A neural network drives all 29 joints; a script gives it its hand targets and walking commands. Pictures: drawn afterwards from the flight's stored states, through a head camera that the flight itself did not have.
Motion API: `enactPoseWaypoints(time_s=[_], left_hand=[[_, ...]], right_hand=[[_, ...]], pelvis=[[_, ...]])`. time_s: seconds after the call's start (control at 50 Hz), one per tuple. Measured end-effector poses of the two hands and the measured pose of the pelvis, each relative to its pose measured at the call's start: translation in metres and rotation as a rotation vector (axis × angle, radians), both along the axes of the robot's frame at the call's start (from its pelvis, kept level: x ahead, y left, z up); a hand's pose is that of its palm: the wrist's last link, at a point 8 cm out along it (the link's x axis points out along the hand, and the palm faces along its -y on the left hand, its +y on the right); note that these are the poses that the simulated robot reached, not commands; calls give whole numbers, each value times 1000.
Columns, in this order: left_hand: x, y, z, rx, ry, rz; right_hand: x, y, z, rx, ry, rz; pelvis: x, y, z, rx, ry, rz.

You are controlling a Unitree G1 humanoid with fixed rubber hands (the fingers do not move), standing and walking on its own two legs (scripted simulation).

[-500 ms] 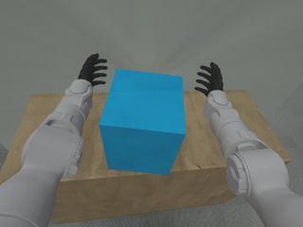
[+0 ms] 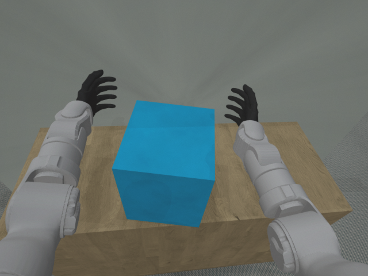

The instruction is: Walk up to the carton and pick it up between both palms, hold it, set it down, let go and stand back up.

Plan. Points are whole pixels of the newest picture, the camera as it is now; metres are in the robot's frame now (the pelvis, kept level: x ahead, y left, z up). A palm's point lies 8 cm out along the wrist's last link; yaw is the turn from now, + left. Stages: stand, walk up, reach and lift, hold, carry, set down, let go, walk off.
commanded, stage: set down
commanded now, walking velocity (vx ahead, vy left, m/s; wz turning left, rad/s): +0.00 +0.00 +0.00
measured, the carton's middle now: (169, 166) +0.39 +0.01 -0.02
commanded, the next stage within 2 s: none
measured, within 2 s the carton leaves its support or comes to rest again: neither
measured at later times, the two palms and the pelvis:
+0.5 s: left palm (77, 145) +0.38 +0.20 +0.09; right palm (250, 160) +0.31 -0.16 +0.09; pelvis -0.02 +0.03 +0.00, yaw -2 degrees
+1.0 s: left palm (67, 190) +0.31 +0.23 +0.03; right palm (250, 195) +0.26 -0.16 +0.03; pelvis +0.00 +0.01 +0.00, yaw -1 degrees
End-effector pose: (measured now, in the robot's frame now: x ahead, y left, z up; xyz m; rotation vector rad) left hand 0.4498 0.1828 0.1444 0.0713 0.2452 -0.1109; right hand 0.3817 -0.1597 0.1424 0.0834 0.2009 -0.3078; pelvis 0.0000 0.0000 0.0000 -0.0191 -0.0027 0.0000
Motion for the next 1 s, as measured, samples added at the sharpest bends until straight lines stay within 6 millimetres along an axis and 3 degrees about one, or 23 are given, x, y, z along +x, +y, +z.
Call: enactPoseWaypoints(time_s=[0.26,0.44,0.58,0.76,1.0], left_hand=[[-49,20,-30,0,30,7],[-69,24,-49,-18,30,17],[-80,21,-57,-5,14,7],[-103,30,-89,-8,60,23],[-141,46,-114,-4,41,39]], right_hand=[[-56,-7,-37,13,22,-71],[-68,-4,-46,0,22,-40],[-74,0,-61,13,19,-35],[-99,-7,-93,8,53,-63],[-122,-1,-107,-6,31,-38]], pelvis=[[-14,22,-1,-10,-72,-33],[-22,28,-3,-6,-69,-32],[-12,27,-3,-8,-90,-27],[-3,17,-2,-8,-104,-30],[4,8,-2,-7,-94,-23]])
